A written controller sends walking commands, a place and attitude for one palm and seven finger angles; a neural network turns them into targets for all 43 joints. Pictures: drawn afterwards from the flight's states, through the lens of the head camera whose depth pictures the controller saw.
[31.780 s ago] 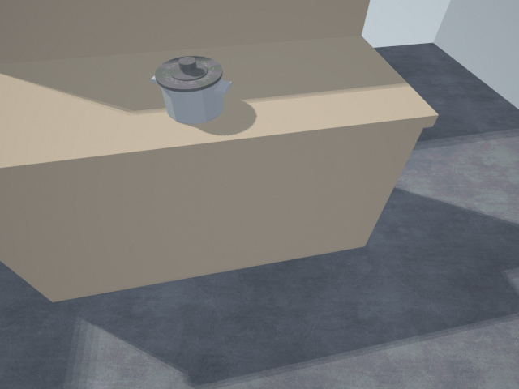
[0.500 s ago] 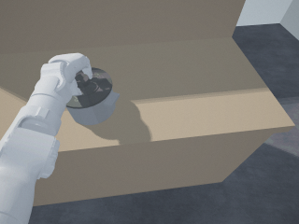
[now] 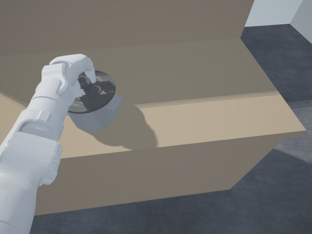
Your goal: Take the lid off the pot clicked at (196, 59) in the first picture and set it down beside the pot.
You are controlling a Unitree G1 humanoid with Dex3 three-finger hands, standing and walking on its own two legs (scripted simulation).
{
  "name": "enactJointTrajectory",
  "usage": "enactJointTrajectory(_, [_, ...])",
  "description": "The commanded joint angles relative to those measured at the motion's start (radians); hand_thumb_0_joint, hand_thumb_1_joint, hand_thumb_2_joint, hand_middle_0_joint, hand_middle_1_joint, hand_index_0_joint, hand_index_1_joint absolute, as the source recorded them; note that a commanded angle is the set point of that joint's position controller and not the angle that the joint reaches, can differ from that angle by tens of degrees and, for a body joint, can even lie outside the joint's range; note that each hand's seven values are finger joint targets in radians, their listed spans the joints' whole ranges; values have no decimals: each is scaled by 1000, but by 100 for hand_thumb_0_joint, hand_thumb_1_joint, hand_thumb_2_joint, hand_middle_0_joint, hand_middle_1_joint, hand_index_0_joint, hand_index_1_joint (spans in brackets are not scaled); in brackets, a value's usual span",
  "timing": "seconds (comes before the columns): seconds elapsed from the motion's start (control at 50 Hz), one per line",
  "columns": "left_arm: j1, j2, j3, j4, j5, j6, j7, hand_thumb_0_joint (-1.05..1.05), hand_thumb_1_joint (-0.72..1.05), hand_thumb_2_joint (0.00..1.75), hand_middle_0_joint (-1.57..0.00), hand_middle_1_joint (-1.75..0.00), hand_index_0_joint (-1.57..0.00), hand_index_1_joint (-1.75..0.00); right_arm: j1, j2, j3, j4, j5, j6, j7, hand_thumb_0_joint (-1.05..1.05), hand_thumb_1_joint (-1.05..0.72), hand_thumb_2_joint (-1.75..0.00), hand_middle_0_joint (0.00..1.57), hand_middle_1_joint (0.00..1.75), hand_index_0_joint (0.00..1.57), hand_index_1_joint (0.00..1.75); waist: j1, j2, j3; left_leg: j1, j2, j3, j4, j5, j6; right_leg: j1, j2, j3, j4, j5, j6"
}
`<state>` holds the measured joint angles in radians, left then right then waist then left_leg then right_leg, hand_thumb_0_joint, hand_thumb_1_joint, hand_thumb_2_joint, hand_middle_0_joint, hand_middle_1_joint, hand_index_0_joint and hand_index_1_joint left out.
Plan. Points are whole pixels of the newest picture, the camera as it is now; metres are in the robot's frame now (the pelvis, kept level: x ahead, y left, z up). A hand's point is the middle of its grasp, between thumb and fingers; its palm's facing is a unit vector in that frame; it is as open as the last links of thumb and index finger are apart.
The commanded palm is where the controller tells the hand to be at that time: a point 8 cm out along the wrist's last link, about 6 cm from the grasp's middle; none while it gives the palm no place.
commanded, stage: close the fingers and squeeze the knob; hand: left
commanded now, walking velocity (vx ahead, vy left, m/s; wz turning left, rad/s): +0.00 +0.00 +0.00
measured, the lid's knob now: (83, 84) +0.51 +0.18 +0.10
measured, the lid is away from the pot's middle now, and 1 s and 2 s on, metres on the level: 0.00 0.01 0.02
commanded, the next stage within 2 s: lift the lid straight up in 0.20 s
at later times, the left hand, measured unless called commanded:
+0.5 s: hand (78, 88) +0.47 +0.18 +0.12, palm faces -0.39 -0.08 -0.92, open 7.7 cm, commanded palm +0.47 +0.18 +0.18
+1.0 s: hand (75, 78) +0.48 +0.18 +0.15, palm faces -0.37 -0.08 -0.93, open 7.6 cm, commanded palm +0.48 +0.18 +0.22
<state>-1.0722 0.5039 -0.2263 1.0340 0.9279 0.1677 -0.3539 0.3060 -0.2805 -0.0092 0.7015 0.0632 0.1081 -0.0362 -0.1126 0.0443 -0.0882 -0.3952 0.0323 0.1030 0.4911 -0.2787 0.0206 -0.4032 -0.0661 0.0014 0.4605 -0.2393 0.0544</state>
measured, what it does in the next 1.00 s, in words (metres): stands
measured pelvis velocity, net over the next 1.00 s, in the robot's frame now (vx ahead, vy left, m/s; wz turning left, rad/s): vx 0.00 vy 0.00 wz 0.01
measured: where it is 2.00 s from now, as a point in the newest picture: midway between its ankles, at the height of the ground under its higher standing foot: outside the picture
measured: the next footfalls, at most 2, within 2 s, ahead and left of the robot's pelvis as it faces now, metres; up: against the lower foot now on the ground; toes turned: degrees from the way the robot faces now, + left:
none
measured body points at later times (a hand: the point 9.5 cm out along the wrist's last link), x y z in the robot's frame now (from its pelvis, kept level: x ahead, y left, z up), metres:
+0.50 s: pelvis +0.00 +0.00 +0.00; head +0.04 -0.01 +0.45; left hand +0.49 +0.18 +0.17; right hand +0.04 -0.27 -0.13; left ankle -0.03 +0.11 -0.74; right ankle -0.02 -0.16 -0.74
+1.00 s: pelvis +0.00 +0.00 +0.00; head +0.04 -0.02 +0.45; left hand +0.49 +0.18 +0.20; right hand +0.06 -0.27 -0.13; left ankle -0.03 +0.11 -0.74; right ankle -0.02 -0.16 -0.74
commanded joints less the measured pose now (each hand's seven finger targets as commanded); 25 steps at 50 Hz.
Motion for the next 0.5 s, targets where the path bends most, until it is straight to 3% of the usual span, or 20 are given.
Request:
enactJointTrajectory(0.0, [-422, 177, 69, -160, -12, -20, 11, 0, 49, 100, -68, -112, -71, -106, 40, -153, -50, -88, -4, -24, -14, 0, -90, -90, 20, 30, 20, 30, -4, -54, -371, 255, -43, -29, -4, 442, 55, 124, 84, -57, -7, 442, -79])
enactJointTrajectory(0.06, [-439, 150, 41, -165, -10, -10, 18, 0, 53, 101, -70, -113, -72, -107, 32, -148, -48, -85, 1, -24, -11, 0, -90, -90, 20, 30, 20, 30, -9, -36, -335, 258, -42, -30, -16, 405, 53, 98, 88, -64, -11, 404, -79])
enactJointTrajectory(0.08, [-449, 150, 43, -191, -11, -10, 21, 0, 54, 102, -71, -114, -72, -107, 35, -147, -51, -85, -1, -27, -9, 0, -90, -90, 20, 30, 20, 30, -8, -28, -351, 274, -41, -31, -15, 411, 54, 101, 88, -62, -14, 405, -79])
enactJointTrajectory(0.1, [-426, 158, 55, -165, -15, -10, 19, 0, 56, 102, -71, -114, -72, -107, 35, -150, -51, -87, -3, -30, -11, 0, -90, -90, 20, 30, 20, 30, -4, -36, -338, 258, -42, -33, -14, 411, 55, 102, 87, -62, -16, 402, -81])
enactJointTrajectory(0.12, [-418, 209, 88, -143, -9, -9, 24, 0, 57, 102, -72, -114, -73, -107, 41, -156, -48, -81, -2, -28, -11, 0, -90, -90, 20, 30, 20, 30, -1, -47, -335, 246, -44, -32, -19, 377, 53, 110, 89, -62, -13, 389, -79])
enactJointTrajectory(0.14, [-430, 209, 86, -146, -5, -7, 27, 0, 58, 103, -72, -115, -73, -108, 39, -154, -46, -81, 0, -27, -13, 0, -90, -90, 20, 30, 20, 30, -3, -51, -329, 240, -44, -29, -25, 361, 53, 111, 88, -63, -14, 383, -80])
enactJointTrajectory(0.2, [-422, 179, 65, -158, -14, -10, 26, 0, 62, 103, -74, -116, -73, -108, 33, -153, -46, -88, -1, -33, -15, 0, -90, -90, 20, 30, 20, 30, 0, -44, -347, 240, -46, -28, -28, 369, 54, 124, 84, -61, -17, 393, -82])
enactJointTrajectory(0.22, [-407, 188, 70, -122, -8, -5, 28, 0, 63, 103, -74, -117, -73, -108, 37, -154, -45, -83, 1, -32, -14, 0, -90, -90, 20, 30, 20, 30, -3, -54, -316, 233, -45, -29, -28, 351, 53, 106, 88, -64, -16, 374, -80])
enactJointTrajectory(0.28, [-427, 183, 64, -120, -1, 2, 32, 0, 65, 103, -75, -118, -73, -108, 37, -153, -46, -81, 1, -35, -16, 0, -90, -90, 20, 30, 20, 30, -7, -64, -318, 238, -46, -29, -30, 345, 54, 103, 90, -62, -19, 369, -80])
enactJointTrajectory(0.3, [-466, 190, 65, -169, -5, -7, 30, 0, 65, 103, -75, -118, -73, -108, 32, -156, -46, -83, 1, -34, -15, 0, -90, -90, 20, 30, 20, 30, -3, -26, -343, 252, -41, -33, -31, 366, 52, 103, 84, -60, -18, 373, -84])
enactJointTrajectory(0.36, [-525, 196, 72, -251, 4, -13, 39, 0, 66, 103, -75, -118, -73, -107, 36, -143, -51, -90, -5, -46, -15, 0, -90, -90, 20, 30, 20, 30, -3, 10, -412, 320, -39, -43, -23, 425, 53, 118, 86, -57, -15, 398, -82])
enactJointTrajectory(0.4, [-508, 188, 71, -230, -5, -13, 36, 0, 66, 103, -75, -119, -73, -107, 34, -145, -50, -88, -5, -49, -17, 0, -90, -90, 20, 30, 20, 30, -4, -1, -394, 307, -38, -44, -23, 437, 55, 118, 86, -57, -22, 407, -83])
enactJointTrajectory(0.42, [-508, 221, 93, -205, 0, -8, 40, 0, 67, 103, -75, -119, -73, -107, 40, -147, -49, -80, -4, -47, -19, 0, -90, -90, 20, 30, 20, 30, -7, -42, -375, 291, -40, -42, -27, 407, 56, 128, 88, -57, -23, 403, -80])
enactJointTrajectory(0.48, [-596, 199, 56, -204, -2, 2, 43, 0, 67, 103, -75, -119, -73, -107, 35, -146, -45, -71, 3, -60, -27, 0, -90, -90, 20, 30, 20, 30, -24, -33, -344, 281, -44, -38, -42, 336, 57, 104, 90, -55, -33, 367, -80])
